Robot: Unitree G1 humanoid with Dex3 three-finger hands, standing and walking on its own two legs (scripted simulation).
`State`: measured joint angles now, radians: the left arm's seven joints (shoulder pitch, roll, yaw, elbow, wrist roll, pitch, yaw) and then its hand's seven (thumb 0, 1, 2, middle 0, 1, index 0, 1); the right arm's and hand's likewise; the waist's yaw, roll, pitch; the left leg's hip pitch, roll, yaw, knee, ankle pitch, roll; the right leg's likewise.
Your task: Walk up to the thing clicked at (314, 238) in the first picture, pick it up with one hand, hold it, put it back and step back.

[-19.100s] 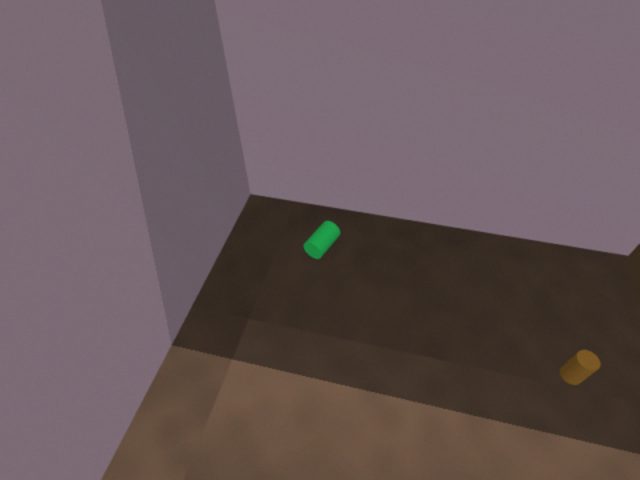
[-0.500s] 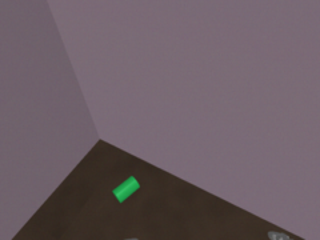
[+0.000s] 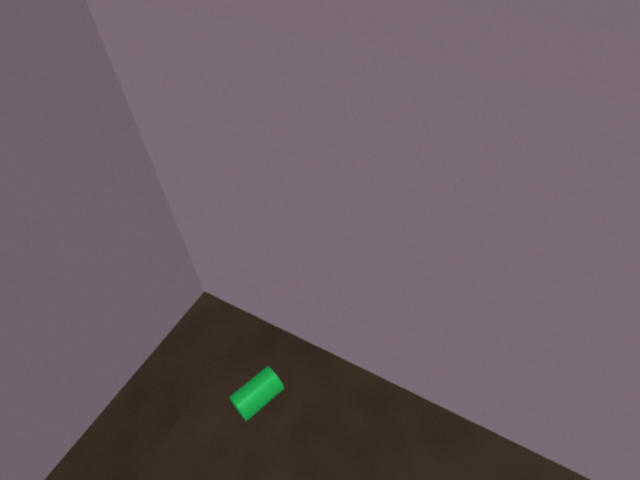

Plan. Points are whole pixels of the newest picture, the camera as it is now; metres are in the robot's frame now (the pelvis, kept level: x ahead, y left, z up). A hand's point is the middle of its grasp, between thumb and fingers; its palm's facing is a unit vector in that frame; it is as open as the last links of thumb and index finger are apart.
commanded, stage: walk up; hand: left
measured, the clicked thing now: (257, 392) +0.49 +0.22 -0.74
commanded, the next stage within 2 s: stand in 0.72 s
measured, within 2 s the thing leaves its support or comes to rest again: neither
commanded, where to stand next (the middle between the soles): +0.11 -0.01 m, yaw -2 degrees
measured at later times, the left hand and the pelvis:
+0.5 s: hand out of the picture +0.09 +0.25 -0.15, palm faces -0.01 -0.94 -0.35, open 7.4 cm; pelvis +0.01 +0.00 +0.00, yaw +0 degrees
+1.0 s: hand out of the picture +0.10 +0.24 -0.16, palm faces -0.02 -0.94 -0.33, open 7.4 cm; pelvis +0.03 -0.01 +0.00, yaw +0 degrees
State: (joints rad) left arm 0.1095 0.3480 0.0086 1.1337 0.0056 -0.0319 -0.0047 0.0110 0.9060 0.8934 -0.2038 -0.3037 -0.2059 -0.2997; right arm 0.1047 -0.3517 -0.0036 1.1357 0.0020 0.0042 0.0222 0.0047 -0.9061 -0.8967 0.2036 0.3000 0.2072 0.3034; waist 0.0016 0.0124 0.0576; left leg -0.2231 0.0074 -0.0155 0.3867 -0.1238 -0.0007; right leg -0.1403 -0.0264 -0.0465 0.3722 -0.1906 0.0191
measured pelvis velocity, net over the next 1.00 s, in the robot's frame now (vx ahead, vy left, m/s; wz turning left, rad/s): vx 0.03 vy -0.01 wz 0.00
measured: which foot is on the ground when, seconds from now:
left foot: down 0.00-1.00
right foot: down 0.00-1.00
